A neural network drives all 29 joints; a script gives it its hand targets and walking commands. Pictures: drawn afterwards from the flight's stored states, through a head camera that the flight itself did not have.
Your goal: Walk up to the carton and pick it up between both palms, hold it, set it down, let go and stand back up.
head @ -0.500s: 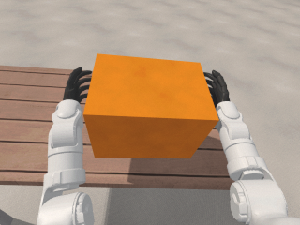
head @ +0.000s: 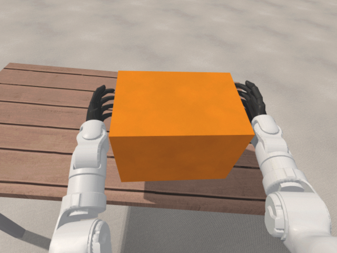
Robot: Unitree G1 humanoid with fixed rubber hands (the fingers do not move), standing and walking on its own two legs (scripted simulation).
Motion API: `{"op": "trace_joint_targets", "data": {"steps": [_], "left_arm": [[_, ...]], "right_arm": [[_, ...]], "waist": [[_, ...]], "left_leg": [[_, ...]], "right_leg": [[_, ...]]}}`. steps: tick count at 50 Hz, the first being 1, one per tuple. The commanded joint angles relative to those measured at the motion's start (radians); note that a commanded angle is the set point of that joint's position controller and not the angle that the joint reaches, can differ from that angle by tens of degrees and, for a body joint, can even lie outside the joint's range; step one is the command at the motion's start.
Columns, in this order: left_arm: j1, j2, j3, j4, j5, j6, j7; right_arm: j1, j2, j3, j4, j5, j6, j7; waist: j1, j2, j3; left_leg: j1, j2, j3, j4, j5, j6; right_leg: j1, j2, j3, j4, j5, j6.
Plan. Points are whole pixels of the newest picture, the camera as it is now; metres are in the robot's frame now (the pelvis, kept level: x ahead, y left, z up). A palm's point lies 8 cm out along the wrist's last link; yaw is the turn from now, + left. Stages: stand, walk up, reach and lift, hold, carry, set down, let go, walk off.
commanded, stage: set down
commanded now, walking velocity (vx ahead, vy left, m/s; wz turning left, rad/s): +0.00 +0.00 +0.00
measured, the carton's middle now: (175, 127) +0.40 +0.02 +0.07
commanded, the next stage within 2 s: none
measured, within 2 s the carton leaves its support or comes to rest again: rests again in 1.32 s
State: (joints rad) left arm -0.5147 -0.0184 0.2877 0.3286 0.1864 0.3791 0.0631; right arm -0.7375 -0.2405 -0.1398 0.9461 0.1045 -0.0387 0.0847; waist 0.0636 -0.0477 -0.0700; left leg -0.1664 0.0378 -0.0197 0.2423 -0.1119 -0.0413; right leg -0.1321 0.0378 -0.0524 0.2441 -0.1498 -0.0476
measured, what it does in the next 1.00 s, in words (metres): stands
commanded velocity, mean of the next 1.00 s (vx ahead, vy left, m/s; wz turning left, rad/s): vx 0.00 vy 0.00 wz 0.00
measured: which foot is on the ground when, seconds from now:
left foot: down 0.00-1.00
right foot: down 0.00-1.00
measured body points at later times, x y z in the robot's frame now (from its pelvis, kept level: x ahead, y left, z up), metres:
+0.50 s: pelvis +0.00 +0.00 +0.00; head +0.02 +0.00 +0.45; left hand +0.37 +0.21 +0.09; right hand +0.45 -0.16 +0.11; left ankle +0.01 +0.15 -0.75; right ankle -0.02 -0.08 -0.75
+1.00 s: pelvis +0.00 -0.01 +0.00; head +0.05 -0.02 +0.44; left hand +0.37 +0.21 +0.07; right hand +0.48 -0.17 +0.09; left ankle +0.01 +0.14 -0.75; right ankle -0.02 -0.08 -0.75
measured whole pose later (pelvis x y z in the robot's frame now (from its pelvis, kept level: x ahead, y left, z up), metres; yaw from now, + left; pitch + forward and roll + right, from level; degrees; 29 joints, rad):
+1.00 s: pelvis +0.00 -0.01 +0.00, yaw -1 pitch +13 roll +0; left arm -0.58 -0.10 0.34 0.57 0.15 0.18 0.15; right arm -0.93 -0.34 -0.19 1.27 0.02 -0.17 0.18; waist 0.17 0.00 -0.15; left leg -0.39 0.06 0.00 0.25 -0.09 -0.05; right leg -0.36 0.05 -0.06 0.26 -0.13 -0.06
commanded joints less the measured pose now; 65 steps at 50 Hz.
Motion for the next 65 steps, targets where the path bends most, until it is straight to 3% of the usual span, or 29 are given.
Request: {"op": "trace_joint_targets", "data": {"steps": [1,10,26,49,58,65], "left_arm": [[-0.606,-0.396,-0.390,-0.179,-0.081,-0.078,-0.078],[-0.603,-0.393,-0.347,-0.115,-0.072,-0.114,-0.069],[-0.641,-0.416,-0.337,-0.042,-0.076,-0.202,-0.007],[-0.672,-0.416,-0.249,0.054,-0.064,-0.284,0.040],[-0.656,-0.413,-0.235,0.091,-0.063,-0.332,0.028],[-0.633,-0.414,-0.237,0.134,-0.061,-0.361,0.027]], "right_arm": [[-0.650,0.414,0.227,-0.232,0.024,-0.076,0.120],[-0.672,0.389,0.204,-0.189,-0.013,-0.095,0.127],[-0.687,0.319,0.132,-0.021,-0.053,-0.150,0.166],[-0.760,0.240,0.055,0.170,-0.111,-0.189,0.194],[-0.750,0.248,0.050,0.202,-0.122,-0.221,0.185],[-0.740,0.236,0.047,0.233,-0.130,-0.240,0.184]], "waist": [[0.015,0.033,-0.436],[0.035,-0.015,-0.460],[0.060,-0.003,-0.526],[0.111,-0.056,-0.613],[0.106,-0.085,-0.651],[0.107,-0.086,-0.640]], "left_leg": [[0.140,-0.045,0.065,0.044,0.294,0.024],[0.096,-0.037,0.073,0.032,0.274,0.029],[0.128,-0.023,0.066,0.065,0.358,0.021],[0.001,-0.018,0.082,0.082,0.359,0.027],[-0.082,-0.022,0.085,0.080,0.369,0.033],[-0.098,-0.018,0.086,0.080,0.354,0.036]], "right_leg": [[0.144,-0.021,-0.025,0.031,0.362,0.079],[0.159,-0.019,-0.021,0.041,0.399,0.083],[0.051,-0.013,-0.034,0.028,0.349,0.062],[0.016,-0.017,-0.032,0.062,0.386,0.068],[0.102,-0.030,-0.020,0.097,0.540,0.089],[0.074,-0.026,-0.021,0.091,0.498,0.080]]}}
